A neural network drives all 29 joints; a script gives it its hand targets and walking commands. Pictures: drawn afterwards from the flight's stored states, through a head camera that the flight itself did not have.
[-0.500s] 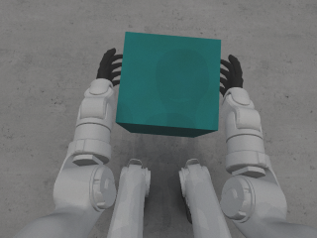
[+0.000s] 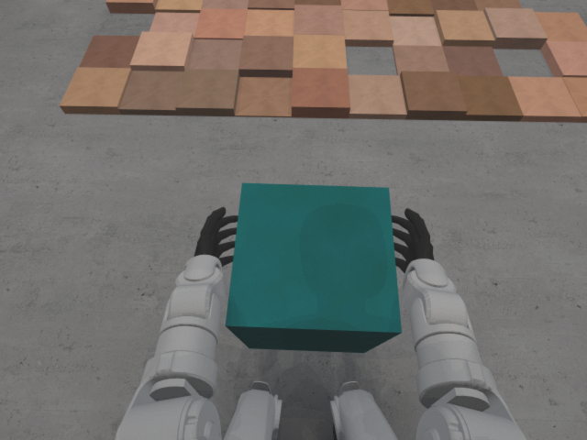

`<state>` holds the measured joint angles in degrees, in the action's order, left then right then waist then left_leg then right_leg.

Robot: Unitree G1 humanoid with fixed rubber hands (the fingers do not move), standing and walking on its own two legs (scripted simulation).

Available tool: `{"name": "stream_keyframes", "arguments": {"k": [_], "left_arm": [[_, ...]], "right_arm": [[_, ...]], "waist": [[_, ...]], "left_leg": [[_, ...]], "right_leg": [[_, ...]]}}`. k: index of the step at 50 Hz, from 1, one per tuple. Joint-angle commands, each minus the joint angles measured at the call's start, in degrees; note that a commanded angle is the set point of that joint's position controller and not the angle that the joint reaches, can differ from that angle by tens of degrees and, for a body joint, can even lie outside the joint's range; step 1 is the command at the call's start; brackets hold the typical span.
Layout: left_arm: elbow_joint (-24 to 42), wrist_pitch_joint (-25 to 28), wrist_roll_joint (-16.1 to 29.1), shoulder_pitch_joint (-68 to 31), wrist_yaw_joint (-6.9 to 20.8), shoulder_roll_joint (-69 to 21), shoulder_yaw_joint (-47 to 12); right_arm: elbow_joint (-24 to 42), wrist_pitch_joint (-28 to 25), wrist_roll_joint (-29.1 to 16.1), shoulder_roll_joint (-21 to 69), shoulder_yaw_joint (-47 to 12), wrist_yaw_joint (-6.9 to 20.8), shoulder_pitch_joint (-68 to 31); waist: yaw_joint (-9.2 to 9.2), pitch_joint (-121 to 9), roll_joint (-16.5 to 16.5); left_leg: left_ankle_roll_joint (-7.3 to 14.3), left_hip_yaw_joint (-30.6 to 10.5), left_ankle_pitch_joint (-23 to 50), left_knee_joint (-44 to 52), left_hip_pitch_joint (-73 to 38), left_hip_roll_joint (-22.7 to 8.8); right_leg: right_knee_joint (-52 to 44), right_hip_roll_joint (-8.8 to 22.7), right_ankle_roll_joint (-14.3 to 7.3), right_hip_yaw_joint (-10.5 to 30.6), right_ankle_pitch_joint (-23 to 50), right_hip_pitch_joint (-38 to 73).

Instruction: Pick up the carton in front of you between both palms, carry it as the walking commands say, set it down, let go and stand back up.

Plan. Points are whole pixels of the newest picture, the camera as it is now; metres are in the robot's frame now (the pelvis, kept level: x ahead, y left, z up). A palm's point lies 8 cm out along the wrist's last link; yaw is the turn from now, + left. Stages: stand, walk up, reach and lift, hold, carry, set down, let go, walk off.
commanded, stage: reach and lift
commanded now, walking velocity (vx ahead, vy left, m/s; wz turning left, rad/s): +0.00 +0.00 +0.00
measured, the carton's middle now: (310, 278) +0.38 +0.00 -0.11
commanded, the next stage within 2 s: hold in 1.56 s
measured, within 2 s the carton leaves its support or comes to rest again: neither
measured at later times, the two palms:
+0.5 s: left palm (175, 246) +0.34 +0.14 +0.11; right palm (467, 239) +0.34 -0.15 +0.12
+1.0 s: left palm (161, 242) +0.33 +0.15 +0.14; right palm (484, 233) +0.33 -0.15 +0.15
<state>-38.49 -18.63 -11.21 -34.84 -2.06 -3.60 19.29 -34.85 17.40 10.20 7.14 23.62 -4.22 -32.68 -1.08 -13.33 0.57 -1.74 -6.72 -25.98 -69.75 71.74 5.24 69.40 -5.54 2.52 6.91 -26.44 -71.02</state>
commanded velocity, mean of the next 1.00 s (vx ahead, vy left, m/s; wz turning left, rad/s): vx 0.00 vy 0.00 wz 0.00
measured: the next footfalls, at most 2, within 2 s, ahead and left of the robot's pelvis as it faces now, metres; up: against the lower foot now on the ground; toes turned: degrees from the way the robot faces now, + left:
none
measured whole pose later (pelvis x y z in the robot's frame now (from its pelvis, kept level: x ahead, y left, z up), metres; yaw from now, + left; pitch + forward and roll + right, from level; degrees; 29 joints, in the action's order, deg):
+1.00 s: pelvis +0.03 +0.00 +0.12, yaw +0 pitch -4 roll +0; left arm -22.7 -35.9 -17.1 -19.2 0.3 -9.3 17.4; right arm -22.8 34.6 17.5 10.0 18.7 0.2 -19.7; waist 0.1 -0.2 0.2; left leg -0.8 -7.8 -12.4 -26.7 10.7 2.6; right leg 27.0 -2.7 0.8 8.2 -13.0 -10.4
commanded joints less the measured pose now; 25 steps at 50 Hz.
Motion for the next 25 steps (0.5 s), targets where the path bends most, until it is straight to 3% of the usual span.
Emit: {"name": "stream_keyframes", "arguments": {"k": [1, 13, 25], "left_arm": [[0.9, 1.8, 7.8, -29.4, 12.9, -61.8, -31.1], [6.3, -0.1, 7.9, -16.5, 13.4, -61.5, -34.9], [16.6, -9.6, 10.3, -7.8, 14.5, -60.6, -40.0]], "right_arm": [[-3.7, 0.3, -6.7, 60.0, -34.2, 14.5, -29.0], [0.2, 2.3, -6.2, 60.0, -38.3, 15.1, -15.6], [9.3, 11.5, -8.5, 59.4, -43.3, 16.6, -6.3]], "waist": [[0.25, -33.5, -1.7], [0.55, -22.8, -1.0], [0.92, -9.8, -0.3]], "left_leg": [[1.0, 4.2, 14.9, 13.0, -28.7, 3.0], [1.3, 2.1, 24.1, 28.3, -46.4, 1.5], [0.8, 1.9, 28.9, 42.9, -62.6, 0.2]], "right_leg": [[-12.4, -3.3, -1.1, -5.2, 14.2, 23.0], [-28.0, -1.4, -1.4, -2.5, 24.0, 43.2], [-42.8, 0.2, -1.4, -1.9, 29.6, 60.9]]}}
